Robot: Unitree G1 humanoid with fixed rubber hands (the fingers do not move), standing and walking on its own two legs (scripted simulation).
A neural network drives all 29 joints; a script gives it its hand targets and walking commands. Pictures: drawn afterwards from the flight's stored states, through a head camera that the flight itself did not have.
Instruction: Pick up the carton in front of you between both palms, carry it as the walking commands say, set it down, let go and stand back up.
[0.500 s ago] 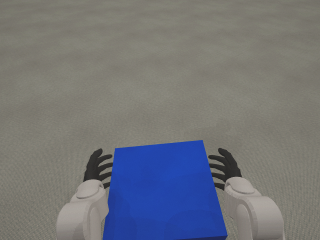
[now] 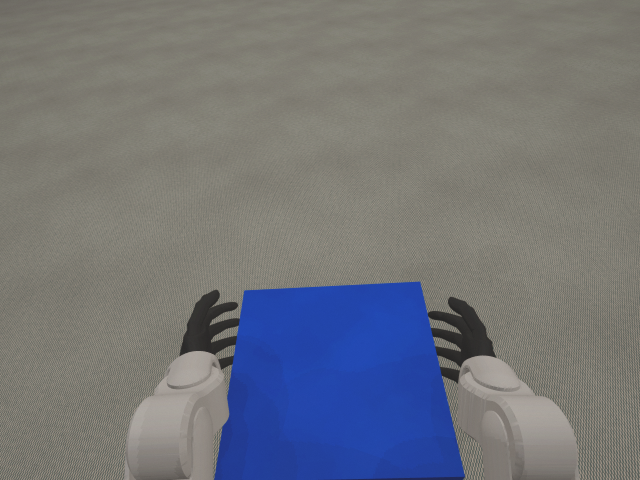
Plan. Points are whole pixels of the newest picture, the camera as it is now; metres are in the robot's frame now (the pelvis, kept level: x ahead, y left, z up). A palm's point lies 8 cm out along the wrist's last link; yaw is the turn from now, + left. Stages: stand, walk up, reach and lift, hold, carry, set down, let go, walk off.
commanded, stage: carry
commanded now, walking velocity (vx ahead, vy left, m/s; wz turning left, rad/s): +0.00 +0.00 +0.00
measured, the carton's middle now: (338, 411) +0.24 +0.01 -0.01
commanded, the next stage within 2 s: none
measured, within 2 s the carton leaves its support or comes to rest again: neither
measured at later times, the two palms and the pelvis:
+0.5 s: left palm (231, 213) +0.50 +0.16 +0.10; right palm (421, 212) +0.48 -0.13 +0.10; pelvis +0.24 +0.02 +0.01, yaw -3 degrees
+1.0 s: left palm (261, 228) +0.51 +0.12 +0.06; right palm (443, 235) +0.49 -0.17 +0.05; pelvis +0.22 -0.01 +0.00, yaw -3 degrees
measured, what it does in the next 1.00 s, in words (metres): walks ahead: left foot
